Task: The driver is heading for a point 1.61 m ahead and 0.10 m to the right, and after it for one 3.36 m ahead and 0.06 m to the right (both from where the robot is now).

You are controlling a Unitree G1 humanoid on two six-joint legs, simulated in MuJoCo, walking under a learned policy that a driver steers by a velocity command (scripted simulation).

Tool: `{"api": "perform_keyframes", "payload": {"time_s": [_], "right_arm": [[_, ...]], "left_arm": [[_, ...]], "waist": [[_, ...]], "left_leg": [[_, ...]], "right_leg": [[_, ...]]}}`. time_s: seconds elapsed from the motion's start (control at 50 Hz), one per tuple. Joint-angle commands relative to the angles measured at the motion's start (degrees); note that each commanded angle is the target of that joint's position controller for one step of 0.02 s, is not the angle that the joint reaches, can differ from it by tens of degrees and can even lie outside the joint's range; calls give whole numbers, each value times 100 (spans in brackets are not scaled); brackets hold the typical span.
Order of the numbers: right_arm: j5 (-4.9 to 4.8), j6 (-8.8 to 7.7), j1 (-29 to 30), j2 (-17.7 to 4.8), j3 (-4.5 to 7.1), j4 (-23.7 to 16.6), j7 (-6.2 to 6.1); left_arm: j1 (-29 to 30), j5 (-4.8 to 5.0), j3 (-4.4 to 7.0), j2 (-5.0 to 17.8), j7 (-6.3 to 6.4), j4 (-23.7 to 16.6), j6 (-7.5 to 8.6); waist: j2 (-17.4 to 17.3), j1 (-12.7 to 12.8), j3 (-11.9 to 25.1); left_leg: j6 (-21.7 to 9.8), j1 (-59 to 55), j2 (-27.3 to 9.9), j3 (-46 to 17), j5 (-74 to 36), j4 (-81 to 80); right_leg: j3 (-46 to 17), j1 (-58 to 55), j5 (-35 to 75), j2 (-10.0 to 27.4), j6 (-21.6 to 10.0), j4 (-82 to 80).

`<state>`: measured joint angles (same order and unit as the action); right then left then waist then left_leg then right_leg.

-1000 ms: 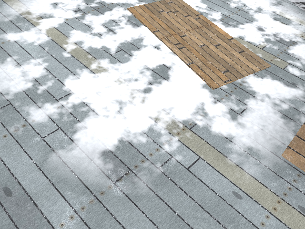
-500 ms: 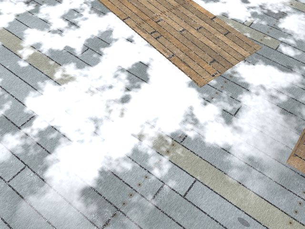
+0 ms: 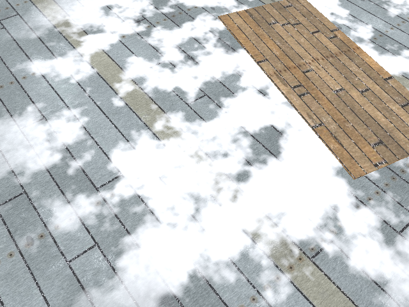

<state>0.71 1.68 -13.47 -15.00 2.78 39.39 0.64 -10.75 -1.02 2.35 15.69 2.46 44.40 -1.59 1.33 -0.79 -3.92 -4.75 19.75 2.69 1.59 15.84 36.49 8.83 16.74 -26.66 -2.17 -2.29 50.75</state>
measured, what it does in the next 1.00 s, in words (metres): steps on the spot, turning right: right foot, then left foot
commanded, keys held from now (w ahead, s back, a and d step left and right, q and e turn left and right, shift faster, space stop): q+shift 0.14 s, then e+shift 0.70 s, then shift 0.02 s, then q+shift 0.14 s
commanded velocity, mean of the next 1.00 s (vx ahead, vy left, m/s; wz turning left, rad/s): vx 0.01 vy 0.00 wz -0.22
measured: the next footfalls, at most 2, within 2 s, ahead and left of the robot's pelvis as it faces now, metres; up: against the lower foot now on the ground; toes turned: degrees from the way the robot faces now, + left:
right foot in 0.36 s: +0.12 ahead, -0.12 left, +0.00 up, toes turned +10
left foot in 0.74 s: +0.11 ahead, +0.08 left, +0.00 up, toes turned -16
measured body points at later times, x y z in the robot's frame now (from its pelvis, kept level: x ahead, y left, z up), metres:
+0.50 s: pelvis +0.05 -0.03 +0.02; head +0.08 -0.05 +0.47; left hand +0.10 +0.25 -0.09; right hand +0.23 -0.27 -0.10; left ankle +0.00 +0.08 -0.67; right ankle +0.08 -0.12 -0.72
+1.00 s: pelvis +0.05 +0.00 +0.02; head +0.09 +0.01 +0.47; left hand +0.27 +0.22 -0.10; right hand +0.07 -0.29 -0.08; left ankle +0.07 +0.09 -0.72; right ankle -0.02 -0.13 -0.67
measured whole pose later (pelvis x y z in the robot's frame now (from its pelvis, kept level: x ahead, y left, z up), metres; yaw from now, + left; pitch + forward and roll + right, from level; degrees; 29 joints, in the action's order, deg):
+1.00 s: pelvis +0.05 +0.00 +0.02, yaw -18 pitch +1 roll -2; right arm 1.4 -0.5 -14.2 -15.0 0.9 40.9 -1.7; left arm -9.7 -0.7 4.5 18.3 -1.4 41.8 -4.8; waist 1.9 -2.0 -2.6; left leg -2.6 11.1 -0.1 1.5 13.9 24.2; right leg -6.6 22.4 -25.4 -4.3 2.3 51.7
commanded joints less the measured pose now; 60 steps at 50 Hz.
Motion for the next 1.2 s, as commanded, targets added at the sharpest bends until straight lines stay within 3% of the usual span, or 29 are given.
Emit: {"api": "perform_keyframes", "payload": {"time_s": [0.02,0.06,0.1,0.16,0.3,0.34,0.36,0.38,0.4,0.42,0.46,0.52,0.62,0.7,0.72,0.74,0.76,0.78,0.82,0.88,0.94,1.0,1.04,1.06,1.1,1.12,1.14,1.16,1.2], "right_arm": [[-126,12,-1046,-1421,501,-194,-106],[-101,140,-164,-998,376,-372,-152],[-72,155,-81,-954,365,-414,-139],[-15,117,-330,-1188,460,-309,-114],[134,93,-60,-580,99,-180,-120],[80,99,95,-906,158,-145,-197],[96,84,-25,-959,178,-117,-242],[118,78,-201,-819,162,-209,-275],[58,128,-64,-765,145,-343,-309],[87,113,158,-914,161,-362,-319],[43,62,297,-749,140,-303,-240],[40,45,432,-574,81,-353,-183],[-29,-27,690,-509,6,-481,-230],[-55,-141,96,-600,23,-315,-337],[-27,-181,-151,-708,59,-237,-394],[31,-200,-134,-1190,154,-276,-457],[78,-162,430,-1646,216,-522,-434],[156,-130,516,-1332,157,-491,-392],[116,-148,809,-736,-14,-540,-342],[120,-191,411,-722,-18,-463,-331],[76,-264,-269,-842,41,-132,-274],[52,-299,80,-661,-72,-28,-156],[48,-201,-247,-1126,112,146,-68],[2,-163,-312,-1230,169,197,-30],[-116,-148,-219,-1199,213,158,-28],[-174,-170,-194,-835,134,27,-41],[-179,-157,-149,-432,40,-179,-62],[-36,-55,-154,-822,155,-31,-117],[-15,100,-406,-890,290,193,-65]], "left_arm": [[208,-66,32,345,-65,-769,49],[264,-58,81,551,-40,-771,91],[169,-120,59,533,-93,-752,27],[75,11,4,447,-140,-771,-25],[49,66,-77,289,-154,-595,-66],[-62,38,-20,433,-168,-565,-24],[-6,-23,11,609,-172,-615,35],[-149,-100,81,1049,-178,-673,115],[-209,11,251,1496,-241,-578,114],[-643,8,264,1320,-304,-492,113],[-487,38,308,1147,-283,-444,59],[-307,80,371,1000,-257,-520,-13],[-588,42,549,1133,-293,-522,-99],[-85,53,605,1161,-348,-675,-134],[53,98,580,1074,-333,-727,-125],[-200,121,491,714,-312,-772,-100],[-456,82,478,565,-265,-798,-81],[-294,-113,582,1124,-254,-722,-95],[-475,-104,594,1039,-364,-557,-169],[-494,-8,477,844,-509,-537,-250],[-71,31,324,577,-432,-646,-255],[-11,43,107,266,-305,-513,-303],[133,69,136,458,-159,-537,-290],[-6,83,138,500,-109,-497,-253],[-393,29,174,727,-20,-384,-87],[-606,-90,226,1034,45,-386,-6],[-317,8,349,1551,53,-379,-49],[-297,4,276,1097,21,-466,-38],[361,-26,67,492,14,-652,-37]], "waist": [[-602,-281,1049],[-231,90,371],[-417,110,593],[-493,21,947],[-954,-146,875],[-825,62,545],[-512,21,411],[485,-119,505],[1474,-114,310],[1201,157,324],[564,46,305],[641,41,559],[739,292,821],[812,-34,835],[683,-187,787],[-256,-15,847],[-1413,144,721],[-797,169,425],[-573,403,233],[-862,216,423],[-931,-84,549],[-1253,69,609],[-1537,-71,426],[-1418,23,463],[-1027,209,760],[-246,255,1056],[1316,159,741],[1010,336,754],[463,-44,394]], "left_leg": [[-1926,-1953,-2117,-3014,-5049,-1310],[-1256,-1344,-1341,-2320,-3526,-1555],[-1006,-1298,-943,-2049,-3705,-1466],[-919,-1454,-922,-2054,-3960,-1292],[-557,-656,-1032,-1740,-2460,-1431],[-359,-428,-995,-1665,-1767,-1127],[-157,-368,-858,-1601,-1307,-863],[95,-229,-312,-1094,-447,172],[361,232,442,-324,1147,559],[401,656,394,-544,1884,1438],[480,832,192,-715,1408,2064],[651,808,175,-575,977,1658],[654,550,298,-631,919,577],[486,-778,426,-617,389,-976],[415,-1429,201,-723,17,-1777],[141,-1989,-1001,-1820,668,-2475],[-441,-1709,-2410,-3408,1038,-2815],[-746,-1001,-2499,-2973,213,-2639],[-596,-713,-1772,-1698,-1184,-2257],[-581,-1205,-1404,-951,-2795,-1850],[-777,-1813,-1540,-1142,-3709,-1546],[-628,-1472,-1256,-1070,-3368,-1555],[-643,-1470,-1153,-1453,-4035,-1273],[-579,-1493,-1168,-1609,-4344,-1107],[-192,-825,-1056,-1768,-3490,-829],[70,49,-754,-1472,-1841,-195],[290,1019,189,-357,955,550],[359,1033,-27,-229,2093,2021],[460,982,-207,-341,1565,2819]], "right_leg": [[-1375,1944,-759,-10,455,2584],[-1298,2068,45,223,497,1696],[-1150,1715,269,141,627,1066],[-1074,1467,361,93,704,406],[-825,-209,718,267,306,-1227],[-793,-610,1266,89,128,-2268],[-1340,-626,1630,290,6,-2716],[-2831,-662,2598,1295,-231,-3176],[-3988,-415,3725,2030,-1083,-3360],[-4451,-695,3655,2090,-1378,-3550],[-3688,-671,3108,1495,-1164,-3344],[-3231,-834,3009,884,-874,-3212],[-3862,-996,2467,829,-906,-3129],[-4141,-190,2004,509,-466,-3019],[-3992,339,1313,235,-166,-2865],[-3338,1015,-99,-296,187,-2025],[-1885,1764,-685,-1083,389,-457],[-1685,1678,-376,-388,428,498],[-1543,1416,173,-211,398,1380],[-1276,1515,320,-184,526,1657],[-1596,1458,59,-409,506,834],[-1151,254,-38,-161,423,-1142],[-768,70,134,-396,388,-1797],[-779,-118,570,-399,337,-2333],[-1184,-1350,1824,97,157,-3366],[-1900,-2304,2447,1145,-98,-3338],[-2669,-2076,4369,2249,-826,-3202],[-2604,-1781,5021,2589,-1345,-3115],[-1669,-1224,4639,1995,-1079,-3165]]}}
